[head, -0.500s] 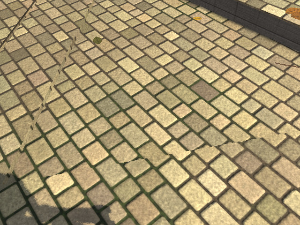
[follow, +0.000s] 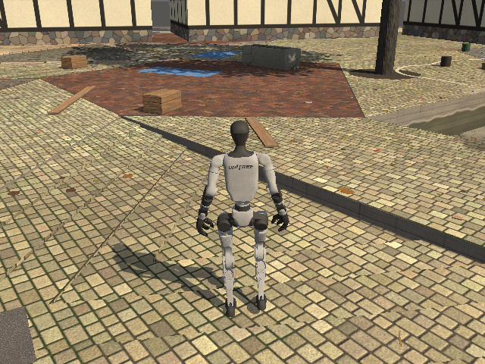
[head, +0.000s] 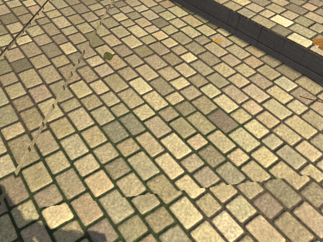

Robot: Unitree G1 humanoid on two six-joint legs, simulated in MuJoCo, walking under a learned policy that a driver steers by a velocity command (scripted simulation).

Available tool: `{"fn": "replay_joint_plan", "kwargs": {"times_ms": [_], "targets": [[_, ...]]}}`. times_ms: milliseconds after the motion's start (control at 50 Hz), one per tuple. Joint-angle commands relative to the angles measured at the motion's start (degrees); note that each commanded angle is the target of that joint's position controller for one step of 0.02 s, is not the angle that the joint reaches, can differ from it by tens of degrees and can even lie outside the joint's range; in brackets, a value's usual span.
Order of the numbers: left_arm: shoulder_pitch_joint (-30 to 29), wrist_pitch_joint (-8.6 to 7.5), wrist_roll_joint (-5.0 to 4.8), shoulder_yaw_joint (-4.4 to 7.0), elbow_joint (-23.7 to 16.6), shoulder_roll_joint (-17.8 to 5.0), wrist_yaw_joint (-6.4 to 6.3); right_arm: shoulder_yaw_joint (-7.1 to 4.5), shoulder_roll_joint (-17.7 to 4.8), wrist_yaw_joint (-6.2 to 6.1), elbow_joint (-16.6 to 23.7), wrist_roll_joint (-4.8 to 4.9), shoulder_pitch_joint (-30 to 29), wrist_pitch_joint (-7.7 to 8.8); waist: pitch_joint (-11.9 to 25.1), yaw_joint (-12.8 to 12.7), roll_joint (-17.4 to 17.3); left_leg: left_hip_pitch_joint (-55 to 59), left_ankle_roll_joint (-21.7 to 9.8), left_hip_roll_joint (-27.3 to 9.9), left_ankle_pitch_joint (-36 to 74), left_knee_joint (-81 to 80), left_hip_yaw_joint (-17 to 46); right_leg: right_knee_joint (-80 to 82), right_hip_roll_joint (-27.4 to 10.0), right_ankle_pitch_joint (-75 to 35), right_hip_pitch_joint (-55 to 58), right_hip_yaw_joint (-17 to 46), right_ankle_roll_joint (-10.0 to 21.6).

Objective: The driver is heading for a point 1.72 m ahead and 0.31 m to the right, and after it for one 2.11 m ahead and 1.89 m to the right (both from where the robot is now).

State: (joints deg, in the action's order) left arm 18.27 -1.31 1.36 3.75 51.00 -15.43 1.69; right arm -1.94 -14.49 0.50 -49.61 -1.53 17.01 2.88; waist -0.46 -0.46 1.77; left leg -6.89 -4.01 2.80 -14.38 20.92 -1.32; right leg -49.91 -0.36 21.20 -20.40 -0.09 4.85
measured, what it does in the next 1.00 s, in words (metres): goes down: right foot, then left foot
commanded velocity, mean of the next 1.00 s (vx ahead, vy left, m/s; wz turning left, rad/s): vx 0.48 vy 0.00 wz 0.00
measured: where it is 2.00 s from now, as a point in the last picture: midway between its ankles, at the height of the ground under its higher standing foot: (200, 146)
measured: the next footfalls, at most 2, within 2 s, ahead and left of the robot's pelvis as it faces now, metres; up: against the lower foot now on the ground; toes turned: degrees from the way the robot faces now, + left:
right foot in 0.34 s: +0.35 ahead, -0.13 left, -0.02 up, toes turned -3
left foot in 0.86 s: +0.65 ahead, +0.04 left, -0.03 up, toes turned +2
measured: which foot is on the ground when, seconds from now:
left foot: down 0.00-0.40, up 0.42-0.84, down 0.86-1.00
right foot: up 0.00-0.32, down 0.34-0.86, up 0.88-1.00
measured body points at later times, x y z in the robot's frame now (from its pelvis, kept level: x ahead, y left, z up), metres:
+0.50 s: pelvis +0.27 -0.06 -0.02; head +0.31 -0.07 +0.43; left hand +0.40 +0.20 -0.14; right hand +0.26 -0.32 -0.17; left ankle +0.12 +0.08 -0.66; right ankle +0.32 -0.12 -0.75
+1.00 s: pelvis +0.57 -0.03 -0.04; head +0.59 -0.02 +0.41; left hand +0.58 +0.23 -0.20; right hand +0.65 -0.29 -0.17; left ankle +0.61 +0.04 -0.78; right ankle +0.46 -0.14 -0.69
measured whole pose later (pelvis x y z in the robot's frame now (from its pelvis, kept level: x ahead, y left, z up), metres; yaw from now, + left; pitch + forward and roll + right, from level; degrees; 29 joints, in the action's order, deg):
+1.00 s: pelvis +0.57 -0.03 -0.04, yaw -1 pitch -1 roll +0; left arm 16.8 -3.8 1.0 2.5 60.1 -13.4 -0.2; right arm -2.4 -13.4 0.3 -55.1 -1.6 11.1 5.1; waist -3.7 -0.9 1.8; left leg -15.5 -5.3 3.4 -9.9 25.8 -5.0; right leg -65.1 0.6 21.6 -19.5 0.7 4.7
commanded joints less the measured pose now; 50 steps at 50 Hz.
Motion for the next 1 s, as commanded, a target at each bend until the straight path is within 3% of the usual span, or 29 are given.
{"fn": "replay_joint_plan", "kwargs": {"times_ms": [20,80,140,260,320,340,360,380,400,420,440,460,500,520,580,660,700,760,800,820,840,860,880,900,920,940,960,1000], "targets": [[-4.2,-1.13,0.76,0.92,-3.8,-5.0,1.00,-1.29,-6.7,-0.28,1.1,0.42,2.4,1.42,-5.3,1.1,-7.3,9.1,-6.2,-14.8,-2.4,-15.6,17.0,-4.9,-4.1,-6.5,-19.4,0.9,-1.2],[-9.1,-0.69,0.96,0.38,-5.3,-3.5,1.42,-1.15,-6.4,-0.05,-1.5,1.11,5.9,2.02,-5.2,1.4,-6.6,8.7,-6.6,-13.1,14.7,-14.5,11.0,-2.3,-4.2,-11.7,-20.4,-1.3,-3.4],[-16.0,-0.60,0.67,-0.62,-7.7,-1.9,1.65,-1.03,-6.5,-0.03,-3.3,1.10,7.6,2.10,-6.0,2.6,-7.3,5.4,-6.6,-11.5,22.1,-14.3,6.9,6.6,-3.1,-16.9,-16.9,-3.5,-4.6],[-21.8,-1.15,0.25,-0.65,-9.3,-3.3,1.26,-1.17,-7.3,-1.12,-6.3,0.63,10.0,2.45,-7.3,3.2,-5.8,11.9,-6.2,-14.6,26.9,-11.5,6.0,17.8,-2.5,-23.5,-13.8,-2.3,-1.2],[-17.9,-1.70,0.31,-0.30,-7.7,-4.0,0.44,-1.74,-9.1,-1.78,-7.4,0.27,9.2,2.08,-5.3,1.1,-5.1,14.5,-4.2,-14.6,40.6,-3.7,5.0,23.3,-0.1,-20.6,-4.6,-2.8,0.9],[-13.0,-1.95,0.41,0.24,-6.1,-5.1,-0.05,-2.08,-10.1,-1.84,-7.9,-0.09,9.2,1.67,-2.7,-0.8,-5.3,15.0,-3.9,-14.3,46.5,3.6,4.8,23.8,1.4,-17.9,0.9,-3.5,1.8],[-9.5,-2.50,0.73,0.83,-4.0,-6.2,-0.64,-1.50,-7.7,-1.03,-8.6,0.93,13.5,1.28,1.9,-0.1,-0.9,9.8,-2.7,-10.6,46.9,13.8,2.4,24.5,4.6,-16.1,11.9,-6.1,2.3],[-1.9,-2.92,1.36,1.59,-1.6,-6.6,-0.73,-1.39,-8.1,-0.58,-8.6,1.79,12.7,1.12,6.0,-4.0,0.7,-4.4,-1.2,-7.8,35.2,26.7,1.0,24.2,0.4,-15.5,27.8,-0.1,4.2],[7.1,-2.51,1.90,3.04,0.7,-9.7,-0.91,-1.43,-8.1,-0.74,-7.0,3.32,8.8,1.68,13.9,-9.2,9.5,-16.6,0.9,-0.4,11.1,50.1,-2.2,27.5,-11.6,-11.3,39.1,16.2,8.1],[6.6,-2.66,1.48,2.62,1.0,-10.6,-0.29,-1.36,-7.0,-1.03,-5.6,3.49,9.5,2.39,17.7,-6.1,9.4,-22.7,-0.2,0.8,-13.2,58.7,4.8,29.3,-20.0,-21.6,40.8,27.6,10.7],[1.0,-2.86,0.57,2.38,-0.2,-9.5,-0.62,-1.47,-7.1,-1.27,-5.1,2.75,5.0,2.56,10.1,-4.5,3.1,-23.7,-0.8,-2.7,-9.8,56.5,7.1,31.4,-19.3,-21.8,31.4,23.7,10.2],[-2.4,-3.29,0.54,1.56,-0.2,-6.9,-1.10,-1.29,-6.1,-0.81,-4.7,2.04,3.1,2.79,2.9,-2.9,0.8,-23.7,-0.8,-4.7,-6.4,51.2,6.8,34.0,-17.7,-25.7,23.1,20.0,9.1],[-3.9,-4.04,0.36,0.43,1.6,-3.4,-1.42,-1.29,-4.6,-0.14,-4.6,-0.40,0.5,1.45,-2.2,-0.5,-0.5,-21.5,-0.4,-6.7,-4.5,43.8,5.3,36.9,-12.2,-30.4,15.9,13.0,6.0],[-3.3,-4.38,0.02,0.45,2.2,-4.2,-1.55,-1.01,-3.1,0.28,-5.0,-0.68,2.7,0.59,-0.9,0.7,3.2,-19.5,0.2,-6.5,-4.1,42.3,4.5,37.8,-13.0,-32.5,14.6,12.0,7.2],[-0.5,-6.04,-0.87,0.37,4.3,-4.1,-1.27,-1.17,-2.7,0.89,-4.1,-0.90,-1.3,-0.28,-2.6,1.3,1.7,-22.2,1.5,-7.5,1.7,38.0,3.0,41.2,-11.5,-31.2,13.2,8.9,7.8],[-0.2,-6.04,-1.04,-0.48,5.8,-3.1,-1.55,-0.21,-1.4,1.88,-0.2,-0.29,-11.5,1.07,-5.7,0.5,1.1,-19.4,2.5,-6.8,17.9,18.2,-1.1,42.9,-6.8,-30.2,8.7,2.3,6.7],[1.7,-6.02,-1.30,-0.55,6.8,-3.9,-1.55,0.04,-1.8,1.89,0.7,0.38,-14.5,1.50,-5.8,-0.7,1.3,-15.8,2.2,-5.7,23.8,11.9,-1.7,43.4,-7.5,-30.3,8.8,2.5,6.2],[4.4,-5.76,-1.35,-0.43,8.9,-4.8,-2.03,-0.19,-3.6,1.27,2.3,0.31,-16.9,1.60,-7.4,-1.1,0.3,-16.7,0.8,-5.9,23.8,7.2,-0.5,43.1,-9.9,-33.1,15.1,3.5,5.6],[5.5,-5.13,-0.72,-0.29,9.8,-5.3,-2.43,-0.79,-4.9,0.94,2.1,-0.19,-15.7,1.93,-6.9,-0.6,-0.7,-16.2,-0.5,-5.0,19.0,5.5,-0.6,38.6,-10.6,-39.7,20.3,3.1,5.2],[5.3,-4.79,-0.31,-0.13,10.0,-5.8,-2.55,-1.23,-5.5,0.72,1.0,-0.41,-12.0,2.27,-5.1,0.9,-1.2,-13.1,-1.3,-4.1,16.7,4.4,-0.6,33.0,-10.1,-44.8,22.2,2.4,4.7],[4.7,-4.42,-0.15,0.01,10.0,-6.2,-2.60,-1.65,-5.8,0.39,-1.8,-0.80,-4.7,2.71,-1.8,3.6,-1.9,-6.3,-2.1,-2.5,16.9,2.3,-1.6,24.1,-8.3,-48.4,22.2,1.0,4.1],[4.3,-4.18,-0.28,-0.21,9.5,-5.7,-2.51,-2.26,-7.0,-0.21,-4.8,-1.68,3.8,3.16,2.5,6.7,-3.7,3.9,-3.4,-3.5,19.4,1.6,-0.9,11.9,-5.0,-44.2,17.6,-1.2,2.9],[6.9,-4.21,-0.53,-1.19,7.9,-1.6,-2.45,-3.23,-11.6,-0.65,-6.0,-2.73,10.8,3.28,8.9,7.1,-13.1,19.4,-8.3,-18.2,31.6,6.2,13.3,-8.1,0.6,-11.3,3.1,-3.7,1.5],[14.6,-3.57,-2.07,-1.44,9.7,0.6,-3.07,-3.42,-12.4,-0.27,-5.6,-1.60,12.0,2.55,15.6,5.2,-14.8,30.1,-16.3,-26.9,34.4,5.9,30.0,-23.4,6.3,12.9,-10.7,0.7,0.3],[10.2,-3.25,-1.44,-0.69,9.4,-3.6,-3.30,-3.40,-10.2,-0.38,-5.4,0.53,8.4,1.94,12.4,5.8,-8.3,25.4,-17.3,-25.4,18.8,0.6,29.2,-25.9,2.8,8.5,-17.1,3.3,0.5],[3.2,-3.57,-1.00,-0.27,7.1,-5.1,-2.73,-2.46,-7.1,-0.33,-4.5,0.71,3.3,2.03,5.9,4.7,-5.7,17.1,-14.9,-22.8,12.0,-3.6,25.3,-22.9,-0.3,3.4,-17.8,3.8,0.4],[0.3,-3.55,-0.74,0.00,6.2,-4.7,-2.15,-1.97,-5.7,-0.27,-4.8,0.28,1.0,2.26,2.5,3.2,-4.8,10.5,-13.3,-21.3,12.9,-6.0,22.4,-19.8,-1.9,0.6,-16.0,3.8,0.1],[1.3,-1.80,0.55,-0.30,7.1,-2.2,-1.13,-1.32,-3.7,-0.60,-5.6,0.29,0.5,2.82,0.2,0.2,-4.4,0.9,-10.4,-19.0,14.0,-9.3,16.3,-14.8,-3.8,-1.1,-9.6,4.2,-1.1]]}}
Velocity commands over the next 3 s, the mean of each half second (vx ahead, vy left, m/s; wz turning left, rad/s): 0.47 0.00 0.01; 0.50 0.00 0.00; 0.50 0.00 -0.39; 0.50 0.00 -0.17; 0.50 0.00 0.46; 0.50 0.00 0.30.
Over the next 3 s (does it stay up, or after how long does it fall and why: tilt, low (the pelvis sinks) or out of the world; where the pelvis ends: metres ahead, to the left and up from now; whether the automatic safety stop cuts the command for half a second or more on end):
stays up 1.62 -0.30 -0.08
